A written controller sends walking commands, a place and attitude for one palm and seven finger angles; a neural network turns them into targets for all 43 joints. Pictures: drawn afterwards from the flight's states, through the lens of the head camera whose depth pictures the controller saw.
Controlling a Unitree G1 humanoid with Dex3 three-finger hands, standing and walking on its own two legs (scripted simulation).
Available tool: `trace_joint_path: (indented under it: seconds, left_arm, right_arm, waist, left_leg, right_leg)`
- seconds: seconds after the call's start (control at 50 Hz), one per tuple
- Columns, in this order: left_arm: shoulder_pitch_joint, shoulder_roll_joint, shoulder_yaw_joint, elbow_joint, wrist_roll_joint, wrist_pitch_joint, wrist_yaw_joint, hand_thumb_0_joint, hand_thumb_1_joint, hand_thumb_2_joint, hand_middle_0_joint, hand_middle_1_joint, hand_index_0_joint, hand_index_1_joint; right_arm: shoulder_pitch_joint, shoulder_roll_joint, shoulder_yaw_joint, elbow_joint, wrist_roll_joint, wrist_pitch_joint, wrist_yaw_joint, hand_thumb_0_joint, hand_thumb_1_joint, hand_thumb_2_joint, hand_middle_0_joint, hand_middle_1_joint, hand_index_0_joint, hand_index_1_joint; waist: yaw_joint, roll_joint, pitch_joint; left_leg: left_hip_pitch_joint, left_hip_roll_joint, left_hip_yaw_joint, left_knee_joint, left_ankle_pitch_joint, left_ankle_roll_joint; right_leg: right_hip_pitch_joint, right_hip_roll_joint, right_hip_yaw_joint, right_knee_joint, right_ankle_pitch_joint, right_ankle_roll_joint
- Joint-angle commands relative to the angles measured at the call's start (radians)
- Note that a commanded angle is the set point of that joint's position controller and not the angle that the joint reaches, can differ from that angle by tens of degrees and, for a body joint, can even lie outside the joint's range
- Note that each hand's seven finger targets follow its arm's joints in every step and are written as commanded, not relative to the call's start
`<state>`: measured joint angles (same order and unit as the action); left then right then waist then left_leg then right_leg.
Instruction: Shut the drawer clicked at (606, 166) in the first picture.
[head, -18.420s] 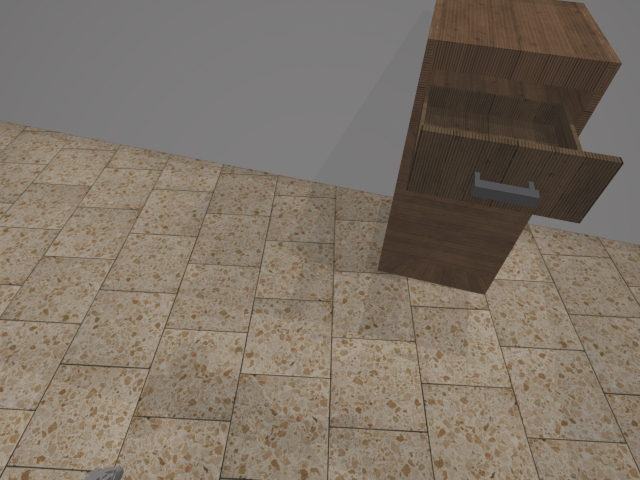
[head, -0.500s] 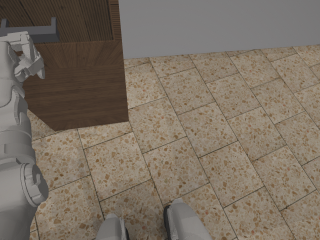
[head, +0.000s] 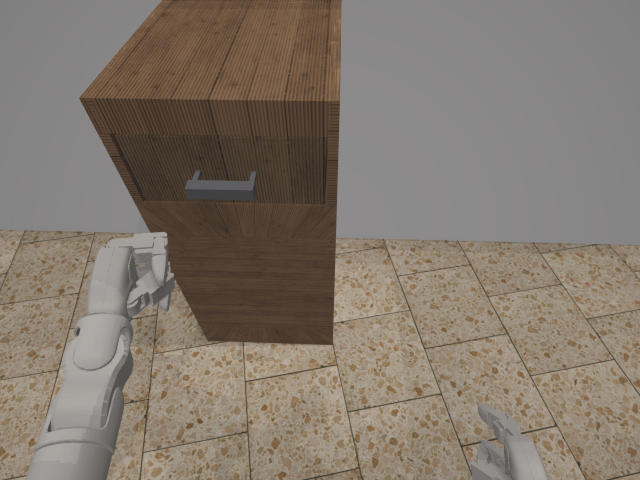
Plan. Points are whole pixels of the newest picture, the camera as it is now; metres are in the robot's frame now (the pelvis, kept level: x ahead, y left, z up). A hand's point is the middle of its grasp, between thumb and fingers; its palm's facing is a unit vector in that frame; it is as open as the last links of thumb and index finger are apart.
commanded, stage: draw the hand back to the body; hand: left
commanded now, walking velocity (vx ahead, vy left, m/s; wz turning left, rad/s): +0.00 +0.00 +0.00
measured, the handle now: (223, 182) +0.61 +0.22 -0.01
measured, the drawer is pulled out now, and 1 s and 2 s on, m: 0.00 0.00 0.00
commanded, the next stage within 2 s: step back with the hand held close in 0.72 s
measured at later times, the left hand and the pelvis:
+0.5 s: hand (51, 374) +0.18 +0.23 +0.17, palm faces +0.40 -0.84 -0.37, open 3.3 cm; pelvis -0.01 -0.01 +0.02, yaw +0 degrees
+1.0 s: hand (4, 405) +0.15 +0.24 +0.18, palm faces +0.42 -0.80 -0.44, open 3.3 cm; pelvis -0.04 -0.01 +0.02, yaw +0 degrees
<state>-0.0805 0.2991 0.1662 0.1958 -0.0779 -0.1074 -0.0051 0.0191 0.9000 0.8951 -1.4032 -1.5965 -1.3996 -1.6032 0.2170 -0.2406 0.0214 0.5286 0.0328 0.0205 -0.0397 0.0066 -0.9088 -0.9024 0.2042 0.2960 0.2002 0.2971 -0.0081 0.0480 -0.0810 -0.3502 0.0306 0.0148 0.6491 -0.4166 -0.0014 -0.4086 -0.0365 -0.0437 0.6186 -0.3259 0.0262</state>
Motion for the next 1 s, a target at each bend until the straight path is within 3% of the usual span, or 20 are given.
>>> trace_joint_path:
  seconds: [0.0,0.06,0.1,0.16,0.18,0.26,0.28,0.38,0.48,0.52,0.56,0.6,0.72,0.82,0.84,0.86,0.88,0.9,0.96,0.98]
  left_arm:
    - [-0.192,0.174,0.065,-0.316,0.017,-0.016,0.081,0.000,0.900,0.900,-1.400,-1.600,-1.400,-1.600]
    - [-0.123,0.175,0.071,-0.375,0.019,-0.007,0.094,0.000,0.900,0.900,-1.400,-1.600,-1.400,-1.600]
    - [-0.075,0.170,0.079,-0.424,0.021,-0.006,0.099,0.000,0.900,0.900,-1.400,-1.600,-1.400,-1.600]
    - [0.000,0.165,0.078,-0.491,0.023,-0.008,0.099,0.000,0.900,0.900,-1.400,-1.600,-1.400,-1.600]
    - [0.025,0.157,0.076,-0.520,0.024,-0.010,0.099,0.000,0.900,0.900,-1.400,-1.600,-1.400,-1.600]
    - [0.182,0.184,0.136,-0.614,0.022,-0.016,0.103,0.000,0.900,0.900,-1.400,-1.600,-1.400,-1.600]
    - [0.208,0.179,0.140,-0.652,0.023,-0.020,0.102,0.000,0.900,0.900,-1.400,-1.600,-1.400,-1.600]
    - [0.362,0.192,0.191,-0.754,0.020,-0.032,0.107,0.000,0.900,0.900,-1.400,-1.600,-1.400,-1.600]
    - [0.480,0.202,0.225,-0.870,0.026,-0.051,0.116,0.000,0.900,0.900,-1.400,-1.600,-1.400,-1.600]
    - [0.540,0.211,0.251,-0.906,0.028,-0.059,0.122,0.000,0.900,0.900,-1.400,-1.600,-1.400,-1.600]
    - [0.529,0.178,0.218,-0.849,0.033,-0.054,0.120,0.000,0.900,0.900,-1.400,-1.600,-1.400,-1.600]
    - [0.485,0.171,0.209,-0.828,0.034,-0.055,0.123,0.000,0.900,0.900,-1.400,-1.600,-1.400,-1.600]
    - [0.474,0.189,0.227,-0.847,0.039,-0.069,0.133,0.000,0.900,0.900,-1.400,-1.600,-1.400,-1.600]
    - [0.485,0.190,0.236,-0.853,0.039,-0.071,0.134,0.000,0.900,0.900,-1.400,-1.600,-1.400,-1.600]
    - [0.426,0.280,0.356,-0.890,0.034,-0.112,0.137,0.000,0.900,0.900,-1.400,-1.600,-1.400,-1.600]
    - [0.421,0.284,0.359,-0.872,0.043,-0.129,0.134,0.000,0.900,0.900,-1.400,-1.600,-1.400,-1.600]
    - [0.542,0.205,0.306,-0.796,0.045,-0.126,0.129,0.000,0.900,0.900,-1.400,-1.600,-1.400,-1.600]
    - [0.584,0.181,0.283,-0.799,0.046,-0.129,0.125,0.000,0.900,0.900,-1.400,-1.600,-1.400,-1.600]
    - [0.633,0.186,0.283,-0.855,0.044,-0.146,0.127,0.000,0.900,0.900,-1.400,-1.600,-1.400,-1.600]
    - [0.660,0.191,0.294,-0.841,0.043,-0.147,0.130,0.000,0.900,0.900,-1.400,-1.600,-1.400,-1.600]
  right_arm:
    - [-0.076,-0.106,-0.028,-0.114,-0.004,-0.051,-0.032,0.000,-0.900,-0.900,0.200,0.300,0.200,0.300]
    - [-0.108,-0.102,-0.018,-0.104,-0.010,-0.069,-0.040,0.000,-0.900,-0.900,0.200,0.300,0.200,0.300]
    - [-0.121,-0.094,-0.013,-0.098,-0.013,-0.081,-0.042,0.000,-0.900,-0.900,0.200,0.300,0.200,0.300]
    - [-0.136,-0.093,-0.010,-0.091,-0.020,-0.104,-0.041,0.000,-0.900,-0.900,0.200,0.300,0.200,0.300]
    - [-0.141,-0.088,-0.008,-0.093,-0.022,-0.110,-0.040,0.000,-0.900,-0.900,0.200,0.300,0.200,0.300]
    - [-0.144,-0.088,-0.015,-0.082,-0.034,-0.134,-0.037,0.000,-0.900,-0.900,0.200,0.300,0.200,0.300]
    - [-0.144,-0.082,-0.016,-0.083,-0.034,-0.138,-0.035,0.000,-0.900,-0.900,0.200,0.300,0.200,0.300]
    - [-0.149,-0.076,-0.022,-0.079,-0.040,-0.163,-0.034,0.000,-0.900,-0.900,0.200,0.300,0.200,0.300]
    - [-0.148,-0.073,-0.026,-0.083,-0.038,-0.198,-0.039,0.000,-0.900,-0.900,0.200,0.300,0.200,0.300]
    - [-0.140,-0.072,-0.031,-0.082,-0.038,-0.212,-0.043,0.000,-0.900,-0.900,0.200,0.300,0.200,0.300]
    - [-0.135,-0.074,-0.033,-0.064,-0.039,-0.220,-0.048,0.000,-0.900,-0.900,0.200,0.300,0.200,0.300]
    - [-0.129,-0.079,-0.034,-0.059,-0.038,-0.222,-0.053,0.000,-0.900,-0.900,0.200,0.300,0.200,0.300]
    - [-0.133,-0.076,-0.033,-0.054,-0.044,-0.242,-0.061,0.000,-0.900,-0.900,0.200,0.300,0.200,0.300]
    - [-0.137,-0.070,-0.030,-0.050,-0.047,-0.253,-0.058,0.000,-0.900,-0.900,0.200,0.300,0.200,0.300]
    - [-0.125,-0.096,-0.033,-0.079,-0.047,-0.215,-0.049,0.000,-0.900,-0.900,0.200,0.300,0.200,0.300]
    - [-0.123,-0.081,-0.032,-0.070,-0.045,-0.195,-0.050,0.000,-0.900,-0.900,0.200,0.300,0.200,0.300]
    - [-0.121,-0.079,-0.038,-0.064,-0.049,-0.177,-0.049,0.000,-0.900,-0.900,0.200,0.300,0.200,0.300]
    - [-0.119,-0.084,-0.043,-0.069,-0.052,-0.162,-0.042,0.000,-0.900,-0.900,0.200,0.300,0.200,0.300]
    - [-0.129,-0.095,-0.056,-0.086,-0.053,-0.137,-0.041,0.000,-0.900,-0.900,0.200,0.300,0.200,0.300]
    - [-0.126,-0.091,-0.058,-0.089,-0.051,-0.130,-0.042,0.000,-0.900,-0.900,0.200,0.300,0.200,0.300]
  waist:
    - [0.001,-0.023,-0.156]
    - [0.018,-0.041,-0.113]
    - [0.026,0.005,-0.099]
    - [0.034,0.001,-0.053]
    - [0.035,0.026,-0.044]
    - [0.054,-0.014,-0.043]
    - [0.053,0.010,-0.037]
    - [0.064,-0.021,0.006]
    - [0.073,0.037,0.043]
    - [0.080,0.033,0.027]
    - [0.066,-0.024,0.104]
    - [0.059,-0.029,0.138]
    - [0.074,-0.007,0.077]
    - [0.079,0.006,0.087]
    - [0.030,-0.026,0.182]
    - [0.030,-0.032,0.190]
    - [0.025,-0.049,0.163]
    - [0.023,-0.037,0.128]
    - [0.021,0.012,0.023]
    - [0.022,-0.001,-0.004]
  left_leg:
    - [0.131,-0.019,0.010,-0.160,0.433,0.019]
    - [0.159,-0.021,0.009,-0.209,0.396,0.022]
    - [0.189,-0.023,0.012,-0.233,0.411,0.020]
    - [0.213,-0.024,0.010,-0.261,0.403,0.019]
    - [0.220,-0.024,0.008,-0.272,0.401,0.017]
    - [0.233,-0.023,0.010,-0.279,0.447,0.020]
    - [0.240,-0.022,0.014,-0.281,0.449,0.019]
    - [0.226,-0.021,0.015,-0.289,0.400,0.022]
    - [0.226,-0.020,0.013,-0.289,0.362,0.018]
    - [0.231,-0.019,0.013,-0.283,0.365,0.018]
    - [0.216,-0.019,0.012,-0.287,0.323,0.019]
    - [0.212,-0.016,0.009,-0.295,0.274,0.024]
    - [0.230,-0.022,0.005,-0.298,0.266,0.025]
    - [0.219,-0.023,0.002,-0.301,0.284,0.019]
    - [0.128,-0.017,0.001,-0.274,0.221,0.039]
    - [0.122,-0.020,-0.014,-0.267,0.192,0.037]
    - [0.137,-0.018,-0.013,-0.257,0.217,0.035]
    - [0.143,-0.015,-0.013,-0.256,0.256,0.034]
    - [0.140,-0.004,-0.018,-0.279,0.356,0.031]
    - [0.137,0.002,-0.021,-0.285,0.386,0.030]
  right_leg:
    - [0.258,0.024,-0.014,-0.105,0.380,-0.048]
    - [0.298,0.027,-0.013,-0.154,0.347,-0.049]
    - [0.324,0.024,-0.012,-0.172,0.353,-0.051]
    - [0.332,0.032,-0.014,-0.210,0.330,-0.049]
    - [0.338,0.030,-0.015,-0.214,0.322,-0.049]
    - [0.384,0.031,-0.012,-0.228,0.366,-0.046]
    - [0.382,0.028,-0.009,-0.229,0.367,-0.044]
    - [0.376,0.029,-0.008,-0.253,0.318,-0.039]
    - [0.352,0.031,-0.001,-0.265,0.270,-0.041]
    - [0.357,0.031,0.000,-0.261,0.272,-0.041]
    - [0.308,0.037,-0.002,-0.287,0.220,-0.040]
    - [0.283,0.032,0.000,-0.297,0.157,-0.037]
    - [0.320,0.026,0.007,-0.291,0.145,-0.040]
    - [0.337,0.028,0.009,-0.291,0.169,-0.042]
    - [0.218,-0.019,0.112,-0.363,0.173,-0.041]
    - [0.203,-0.036,0.113,-0.385,0.133,-0.046]
    - [0.192,-0.042,0.105,-0.382,0.134,-0.047]
    - [0.206,-0.041,0.093,-0.368,0.173,-0.047]
    - [0.281,-0.032,0.047,-0.295,0.308,-0.036]
    - [0.298,-0.029,0.037,-0.272,0.338,-0.031]
